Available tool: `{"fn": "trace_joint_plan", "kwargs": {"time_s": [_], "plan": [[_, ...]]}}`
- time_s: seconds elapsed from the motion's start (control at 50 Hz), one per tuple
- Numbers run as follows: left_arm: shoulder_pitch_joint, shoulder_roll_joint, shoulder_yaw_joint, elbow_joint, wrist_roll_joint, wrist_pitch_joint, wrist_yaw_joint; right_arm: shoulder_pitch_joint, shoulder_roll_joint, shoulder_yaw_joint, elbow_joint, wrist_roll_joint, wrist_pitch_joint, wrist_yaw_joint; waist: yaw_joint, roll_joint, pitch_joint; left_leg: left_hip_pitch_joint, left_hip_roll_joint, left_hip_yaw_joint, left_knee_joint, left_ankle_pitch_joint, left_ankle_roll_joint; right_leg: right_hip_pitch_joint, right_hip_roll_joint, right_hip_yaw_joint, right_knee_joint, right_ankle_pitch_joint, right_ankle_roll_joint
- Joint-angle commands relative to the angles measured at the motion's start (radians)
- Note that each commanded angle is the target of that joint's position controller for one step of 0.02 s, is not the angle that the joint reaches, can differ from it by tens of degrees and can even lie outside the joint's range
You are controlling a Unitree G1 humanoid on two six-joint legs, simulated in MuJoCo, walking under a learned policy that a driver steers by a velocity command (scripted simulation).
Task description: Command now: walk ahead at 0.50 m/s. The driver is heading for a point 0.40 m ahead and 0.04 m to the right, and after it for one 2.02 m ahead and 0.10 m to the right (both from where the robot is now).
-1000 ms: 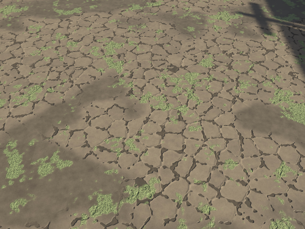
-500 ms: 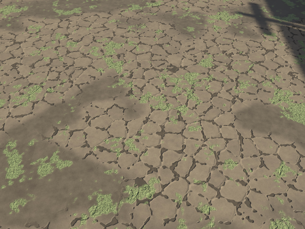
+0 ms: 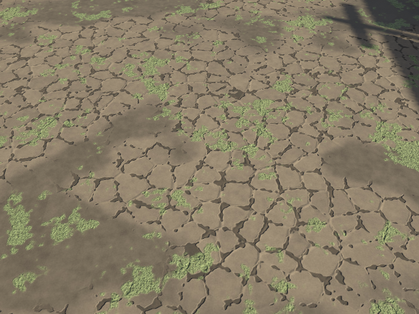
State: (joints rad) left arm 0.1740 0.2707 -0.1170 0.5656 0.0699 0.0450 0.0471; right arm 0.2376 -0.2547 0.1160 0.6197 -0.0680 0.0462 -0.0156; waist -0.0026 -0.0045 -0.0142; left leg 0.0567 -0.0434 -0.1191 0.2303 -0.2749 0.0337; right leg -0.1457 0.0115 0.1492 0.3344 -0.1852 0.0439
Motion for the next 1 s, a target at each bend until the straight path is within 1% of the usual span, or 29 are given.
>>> {"fn": "trace_joint_plan", "kwargs": {"time_s": [0.02, 0.24, 0.26, 0.3, 0.32, 0.34, 0.38, 0.48, 0.52, 0.56, 0.6, 0.62, 0.64, 0.7, 0.72, 0.74, 0.76, 0.8, 0.84, 0.86, 0.88, 0.9, 0.94, 1.0], "plan": [[-0.059, 0.095, 0.030, -0.086, 0.000, -0.016, 0.003, -0.028, -0.101, -0.030, -0.075, -0.001, -0.013, -0.003, 0.000, 0.013, -0.039, -0.142, 0.062, -0.047, -0.024, 0.383, -0.032, 0.154, -0.028, 0.039, 0.023, 0.335, -0.036], [-0.058, 0.095, 0.030, -0.086, 0.000, -0.017, 0.003, -0.028, -0.101, -0.030, -0.075, -0.001, -0.013, -0.004, -0.001, 0.013, -0.037, -0.142, 0.062, -0.046, -0.025, 0.379, -0.033, 0.152, -0.027, 0.040, 0.022, 0.332, -0.035], [-0.057, 0.084, 0.027, -0.086, 0.001, -0.016, -0.007, -0.030, -0.112, -0.031, -0.072, -0.006, -0.016, 0.003, 0.007, 0.049, -0.052, -0.111, 0.063, -0.047, -0.008, 0.360, -0.030, 0.124, -0.033, 0.047, 0.010, 0.292, -0.029], [-0.065, 0.091, 0.028, -0.084, 0.000, -0.017, -0.014, -0.035, -0.101, -0.029, -0.079, -0.006, -0.014, 0.005, -0.001, 0.019, -0.042, -0.112, 0.065, -0.053, -0.003, 0.355, -0.025, 0.103, -0.029, 0.043, 0.009, 0.277, -0.027], [-0.067, 0.101, 0.031, -0.084, 0.000, -0.019, -0.006, -0.029, -0.091, -0.028, -0.081, 0.001, -0.009, -0.003, -0.009, -0.026, -0.022, -0.143, 0.065, -0.053, -0.019, 0.372, -0.026, 0.125, -0.022, 0.035, 0.020, 0.316, -0.033], [-0.062, 0.093, 0.030, -0.085, 0.001, -0.020, -0.002, -0.023, -0.102, -0.029, -0.075, 0.002, -0.009, -0.006, -0.002, -0.013, -0.029, -0.144, 0.064, -0.050, -0.022, 0.374, -0.029, 0.135, -0.024, 0.038, 0.022, 0.330, -0.034], [-0.058, 0.094, 0.030, -0.086, -0.001, -0.019, 0.002, -0.023, -0.107, -0.031, -0.073, 0.000, -0.011, -0.006, -0.002, 0.010, -0.033, -0.145, 0.062, -0.045, -0.023, 0.384, -0.033, 0.147, -0.026, 0.042, 0.024, 0.338, -0.036], [-0.058, 0.094, 0.030, -0.086, 0.001, -0.015, 0.005, -0.027, -0.101, -0.030, -0.074, 0.000, -0.014, -0.003, 0.001, 0.014, -0.036, -0.144, 0.062, -0.045, -0.025, 0.383, -0.033, 0.153, -0.026, 0.042, 0.023, 0.335, -0.035], [-0.016, 0.104, 0.036, -0.061, -0.007, -0.014, 0.003, 0.021, -0.115, -0.038, -0.045, 0.011, -0.011, -0.001, 0.000, 0.011, -0.038, -0.132, 0.065, -0.047, -0.039, 0.375, -0.026, 0.164, -0.030, 0.047, 0.010, 0.324, -0.045], [0.022, 0.114, 0.046, -0.034, -0.018, -0.014, 0.002, 0.062, -0.126, -0.049, -0.015, 0.022, -0.006, -0.001, 0.001, 0.011, -0.021, -0.127, 0.066, -0.045, -0.051, 0.348, -0.018, 0.164, -0.030, 0.046, -0.002, 0.289, -0.058], [0.048, 0.118, 0.055, -0.009, -0.028, -0.014, 0.000, 0.092, -0.126, -0.058, 0.011, 0.031, 0.001, -0.002, 0.001, 0.011, 0.005, -0.131, 0.063, -0.040, -0.062, 0.302, -0.010, 0.151, -0.028, 0.043, -0.013, 0.239, -0.067], [-0.010, 0.103, 0.048, -0.039, -0.029, -0.014, -0.004, 0.076, -0.090, -0.053, -0.014, 0.019, -0.002, 0.004, -0.021, -0.010, 0.048, -0.134, 0.067, -0.036, -0.052, 0.391, -0.013, 0.103, -0.032, 0.053, -0.011, 0.337, -0.075], [0.007, 0.094, 0.049, -0.031, -0.026, -0.012, -0.004, 0.103, -0.097, -0.058, 0.003, 0.017, -0.003, 0.007, -0.018, -0.001, 0.008, -0.111, 0.068, -0.033, -0.047, 0.401, -0.011, 0.122, -0.032, 0.051, -0.008, 0.341, -0.082], [0.043, 0.099, 0.057, -0.010, -0.031, -0.007, 0.000, 0.142, -0.101, -0.069, 0.026, 0.027, -0.003, 0.010, -0.014, 0.017, -0.004, -0.114, 0.068, -0.032, -0.052, 0.406, -0.010, 0.144, -0.030, 0.046, -0.005, 0.318, -0.088], [0.053, 0.117, 0.061, -0.018, -0.041, -0.008, -0.006, 0.133, -0.117, -0.071, 0.009, 0.036, -0.003, 0.010, -0.015, 0.011, 0.002, -0.107, 0.080, -0.045, -0.046, 0.542, -0.027, 0.136, -0.032, 0.045, -0.011, 0.427, -0.075], [0.070, 0.118, 0.064, -0.008, -0.042, -0.008, -0.007, 0.152, -0.121, -0.075, 0.022, 0.037, -0.001, 0.008, -0.016, 0.020, -0.022, -0.085, 0.082, -0.043, -0.043, 0.581, -0.033, 0.149, -0.032, 0.040, -0.009, 0.451, -0.073], [0.082, 0.114, 0.065, -0.004, -0.043, -0.008, -0.007, 0.167, -0.117, -0.074, 0.029, 0.037, 0.001, 0.006, -0.017, 0.026, -0.030, -0.077, 0.082, -0.042, -0.042, 0.595, -0.036, 0.154, -0.031, 0.037, -0.009, 0.457, -0.071], [0.096, 0.105, 0.065, 0.005, -0.044, -0.005, -0.006, 0.193, -0.103, -0.072, 0.042, 0.035, 0.005, 0.003, -0.019, 0.030, -0.033, -0.075, 0.080, -0.040, -0.048, 0.583, -0.037, 0.155, -0.028, 0.030, -0.014, 0.441, -0.070], [0.110, 0.103, 0.067, 0.014, -0.045, -0.002, -0.005, 0.215, -0.097, -0.072, 0.055, 0.036, 0.008, 0.003, -0.020, 0.032, -0.020, -0.085, 0.078, -0.039, -0.057, 0.550, -0.036, 0.147, -0.026, 0.026, -0.023, 0.411, -0.069], [0.109, 0.084, 0.066, 0.029, -0.039, 0.002, 0.001, 0.244, -0.076, -0.072, 0.086, 0.031, 0.009, 0.003, -0.016, 0.037, -0.011, -0.106, 0.064, -0.027, -0.068, 0.396, -0.019, 0.152, -0.022, 0.025, -0.019, 0.284, -0.081], [0.112, 0.083, 0.067, 0.030, -0.040, 0.005, 0.004, 0.252, -0.069, -0.072, 0.089, 0.033, 0.008, 0.004, -0.014, 0.032, 0.021, -0.136, 0.063, -0.027, -0.077, 0.344, -0.014, 0.133, -0.021, 0.026, -0.027, 0.244, -0.082], [0.114, 0.086, 0.069, 0.036, -0.042, 0.006, 0.005, 0.259, -0.067, -0.074, 0.097, 0.037, 0.006, 0.005, -0.011, 0.029, 0.042, -0.152, 0.061, -0.028, -0.082, 0.326, -0.013, 0.121, -0.021, 0.026, -0.031, 0.232, -0.082], [0.120, 0.089, 0.073, 0.043, -0.045, 0.006, 0.006, 0.277, -0.068, -0.078, 0.111, 0.042, 0.001, 0.005, -0.008, 0.029, 0.057, -0.163, 0.061, -0.027, -0.081, 0.341, -0.014, 0.113, -0.020, 0.026, -0.029, 0.247, -0.081], [0.130, 0.082, 0.075, 0.054, -0.048, 0.004, 0.007, 0.310, -0.058, -0.080, 0.134, 0.042, -0.001, 0.002, -0.007, 0.023, 0.048, -0.156, 0.061, -0.026, -0.075, 0.375, -0.016, 0.115, -0.018, 0.024, -0.023, 0.281, -0.081]]}}
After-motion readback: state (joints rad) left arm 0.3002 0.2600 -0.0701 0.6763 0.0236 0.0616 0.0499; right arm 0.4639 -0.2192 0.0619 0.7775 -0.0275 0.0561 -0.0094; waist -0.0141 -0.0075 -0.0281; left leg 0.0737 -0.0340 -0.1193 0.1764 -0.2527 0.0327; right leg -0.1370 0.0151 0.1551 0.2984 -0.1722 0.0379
